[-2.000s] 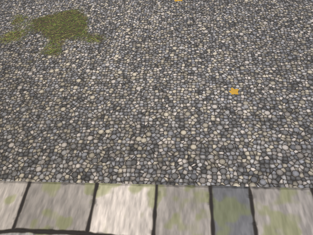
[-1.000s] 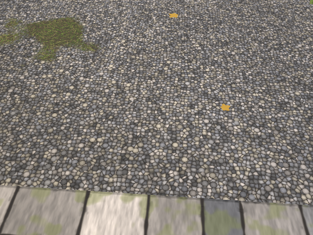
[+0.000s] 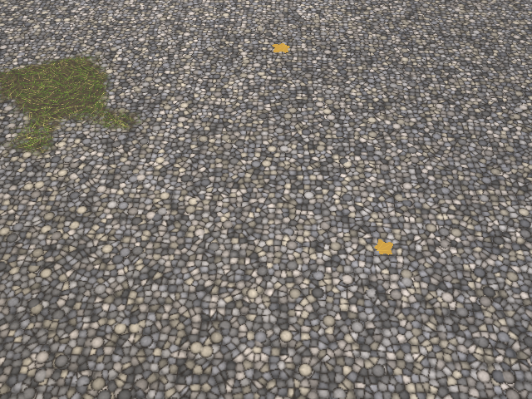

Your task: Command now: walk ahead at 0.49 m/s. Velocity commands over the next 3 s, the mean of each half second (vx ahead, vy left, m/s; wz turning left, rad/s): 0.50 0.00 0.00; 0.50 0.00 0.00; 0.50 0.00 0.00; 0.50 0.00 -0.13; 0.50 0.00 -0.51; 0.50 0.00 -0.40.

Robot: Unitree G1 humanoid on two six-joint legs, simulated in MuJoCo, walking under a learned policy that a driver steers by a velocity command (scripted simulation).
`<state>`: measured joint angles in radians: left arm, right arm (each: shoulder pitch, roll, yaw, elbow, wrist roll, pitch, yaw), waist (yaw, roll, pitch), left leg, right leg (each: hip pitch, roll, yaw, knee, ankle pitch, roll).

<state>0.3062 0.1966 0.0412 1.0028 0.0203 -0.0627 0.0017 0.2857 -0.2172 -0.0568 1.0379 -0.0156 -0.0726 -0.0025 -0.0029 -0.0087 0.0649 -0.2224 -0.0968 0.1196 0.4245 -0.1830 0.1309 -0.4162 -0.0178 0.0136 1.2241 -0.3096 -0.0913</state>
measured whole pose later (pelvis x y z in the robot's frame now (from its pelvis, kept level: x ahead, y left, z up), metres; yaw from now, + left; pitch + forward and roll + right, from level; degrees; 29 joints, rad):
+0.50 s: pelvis +0.26 -0.04 -0.02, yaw +0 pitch -2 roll -1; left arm 0.37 0.24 0.07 1.05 0.01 -0.08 -0.02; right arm 0.29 -0.23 -0.07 1.00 -0.03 -0.07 0.00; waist 0.02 0.03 0.05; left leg -0.45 -0.02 -0.05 1.22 -0.40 0.07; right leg -0.18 0.06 -0.10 0.66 -0.44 -0.08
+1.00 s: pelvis +0.58 -0.01 -0.17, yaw +1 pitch +0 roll +2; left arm 0.20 0.22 0.04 0.97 0.04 -0.04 -0.01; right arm 0.35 -0.18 -0.04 1.05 -0.03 -0.09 0.00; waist 0.01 -0.04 0.09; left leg -0.18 -0.07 0.09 0.47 -0.29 0.07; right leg -0.64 -0.06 0.02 1.25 -0.32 -0.05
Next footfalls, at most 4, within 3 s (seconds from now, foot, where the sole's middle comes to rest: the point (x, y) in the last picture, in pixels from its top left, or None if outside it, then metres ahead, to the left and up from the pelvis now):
0.36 right None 0.25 -0.12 -0.77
0.82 left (253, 383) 0.59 0.07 -0.94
1.20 right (313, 295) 0.87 -0.12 -0.94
1.78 left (254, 223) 1.16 0.07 -0.94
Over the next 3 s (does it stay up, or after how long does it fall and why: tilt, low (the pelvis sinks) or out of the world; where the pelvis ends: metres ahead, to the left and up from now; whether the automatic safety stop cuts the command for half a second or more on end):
stays up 1.65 -0.16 -0.18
